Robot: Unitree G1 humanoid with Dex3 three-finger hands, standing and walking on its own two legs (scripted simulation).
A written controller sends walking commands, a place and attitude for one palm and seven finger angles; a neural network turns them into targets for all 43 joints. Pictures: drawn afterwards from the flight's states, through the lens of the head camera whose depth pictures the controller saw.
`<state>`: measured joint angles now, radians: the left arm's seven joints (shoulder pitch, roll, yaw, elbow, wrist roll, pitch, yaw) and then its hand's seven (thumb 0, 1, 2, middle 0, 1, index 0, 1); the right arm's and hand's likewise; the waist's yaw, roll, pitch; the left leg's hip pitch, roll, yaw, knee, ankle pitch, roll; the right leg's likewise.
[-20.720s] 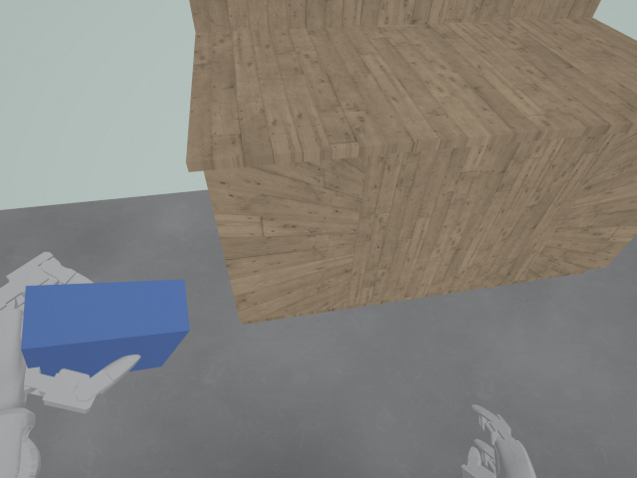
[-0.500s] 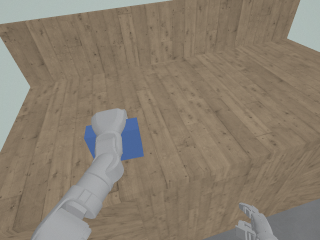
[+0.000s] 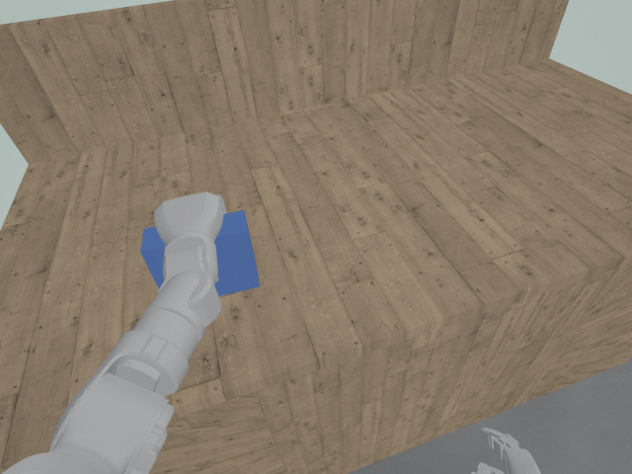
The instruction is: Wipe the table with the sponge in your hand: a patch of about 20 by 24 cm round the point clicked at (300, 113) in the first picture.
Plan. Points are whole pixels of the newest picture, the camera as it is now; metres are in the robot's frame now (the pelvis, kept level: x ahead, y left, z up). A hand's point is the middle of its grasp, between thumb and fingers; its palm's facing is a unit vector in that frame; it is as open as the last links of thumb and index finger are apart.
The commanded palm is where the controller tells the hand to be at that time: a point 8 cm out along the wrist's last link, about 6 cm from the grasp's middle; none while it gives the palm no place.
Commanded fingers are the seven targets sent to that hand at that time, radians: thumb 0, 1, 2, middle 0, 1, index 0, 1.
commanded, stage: wipe forward along the third lane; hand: left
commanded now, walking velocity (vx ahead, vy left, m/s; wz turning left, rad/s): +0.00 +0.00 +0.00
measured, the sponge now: (208, 268) +0.39 +0.20 +0.06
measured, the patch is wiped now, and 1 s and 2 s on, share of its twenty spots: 0.90 1.00 1.00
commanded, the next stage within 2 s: wipe back along the third lane in 0.36 s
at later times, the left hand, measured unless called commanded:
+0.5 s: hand (186, 220) +0.46 +0.24 +0.10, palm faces -0.06 -0.02 -1.00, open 9.2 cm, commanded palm +0.43 +0.23 +0.13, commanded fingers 0.00 0.10 1.30 -1.20 -1.60 -1.20 -1.60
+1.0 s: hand (183, 225) +0.44 +0.24 +0.10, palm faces +0.00 -0.04 -1.00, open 9.2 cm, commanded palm +0.40 +0.22 +0.14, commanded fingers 0.00 0.10 1.30 -1.20 -1.60 -1.20 -1.60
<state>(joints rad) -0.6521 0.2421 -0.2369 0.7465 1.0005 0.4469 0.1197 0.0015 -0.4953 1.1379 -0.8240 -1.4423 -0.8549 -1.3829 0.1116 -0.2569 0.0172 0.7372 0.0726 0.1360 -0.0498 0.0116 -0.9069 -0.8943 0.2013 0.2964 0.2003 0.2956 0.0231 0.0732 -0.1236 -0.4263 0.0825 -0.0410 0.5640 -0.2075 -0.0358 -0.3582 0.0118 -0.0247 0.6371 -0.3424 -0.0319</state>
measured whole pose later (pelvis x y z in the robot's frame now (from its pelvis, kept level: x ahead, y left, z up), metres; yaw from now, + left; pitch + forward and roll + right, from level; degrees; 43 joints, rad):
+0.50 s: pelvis +0.01 +0.01 +0.00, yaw -1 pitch +8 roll -1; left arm -0.85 0.37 -0.13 1.02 1.02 0.34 0.12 0.01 -0.50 1.14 -0.82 -1.43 -0.85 -1.41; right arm 0.21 -0.27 -0.01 0.76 0.06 0.12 -0.04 0.01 -0.91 -0.89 0.20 0.30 0.20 0.30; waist -0.05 0.06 -0.13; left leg -0.53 0.09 -0.04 0.60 -0.22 -0.04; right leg -0.44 0.02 -0.01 0.62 -0.33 -0.01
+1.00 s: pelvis +0.03 +0.04 +0.00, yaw -1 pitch +7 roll -1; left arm -0.73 0.25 -0.27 0.80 0.99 0.49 0.15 0.00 -0.46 1.12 -0.79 -1.45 -0.81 -1.44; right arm 0.10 -0.23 0.01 0.71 0.07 0.15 -0.02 0.01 -0.91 -0.89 0.20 0.30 0.20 0.30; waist 0.02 0.05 -0.14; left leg -0.44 0.05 -0.01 0.57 -0.24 -0.03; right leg -0.34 -0.03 0.01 0.55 -0.32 0.03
